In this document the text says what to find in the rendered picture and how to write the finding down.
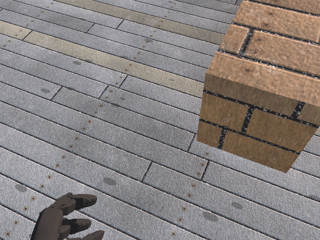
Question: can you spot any left robot hand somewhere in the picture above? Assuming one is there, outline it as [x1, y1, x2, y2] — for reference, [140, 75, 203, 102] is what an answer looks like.
[29, 192, 105, 240]

